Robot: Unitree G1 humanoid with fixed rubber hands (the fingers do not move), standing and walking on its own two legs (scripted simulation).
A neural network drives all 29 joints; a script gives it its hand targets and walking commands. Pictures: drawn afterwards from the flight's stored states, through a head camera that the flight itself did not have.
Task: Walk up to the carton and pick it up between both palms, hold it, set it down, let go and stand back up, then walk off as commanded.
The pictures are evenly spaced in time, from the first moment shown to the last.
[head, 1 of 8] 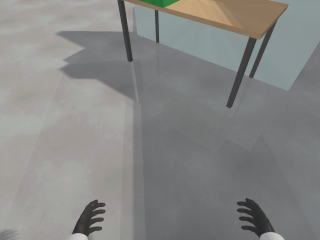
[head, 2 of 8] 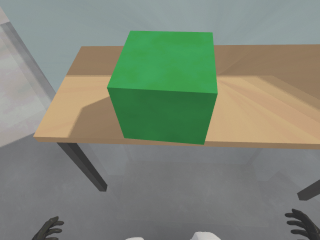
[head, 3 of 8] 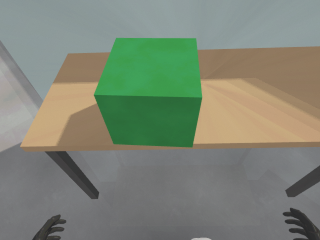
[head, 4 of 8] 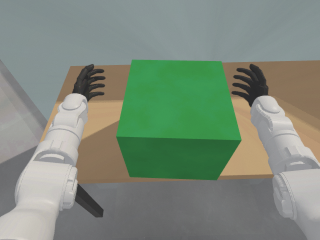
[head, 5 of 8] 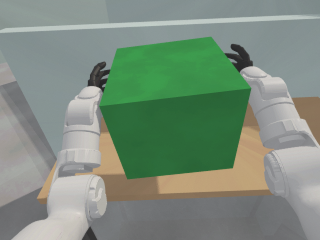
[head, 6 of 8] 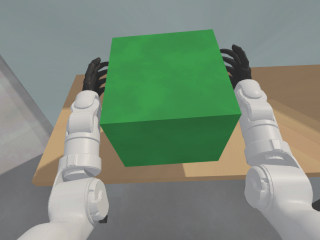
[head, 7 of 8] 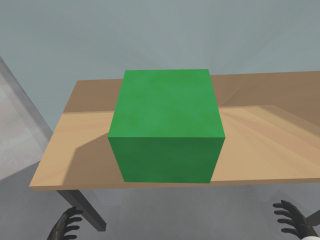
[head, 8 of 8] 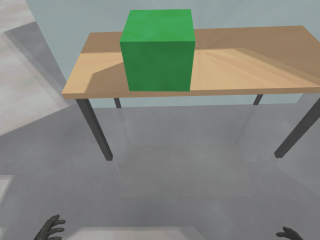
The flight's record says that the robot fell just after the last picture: no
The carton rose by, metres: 0.21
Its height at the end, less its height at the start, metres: +0.00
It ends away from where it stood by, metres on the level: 0.02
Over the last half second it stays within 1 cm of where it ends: yes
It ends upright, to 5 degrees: yes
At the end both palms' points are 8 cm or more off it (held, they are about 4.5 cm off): yes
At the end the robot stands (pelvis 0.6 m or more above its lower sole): yes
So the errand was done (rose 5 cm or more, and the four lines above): yes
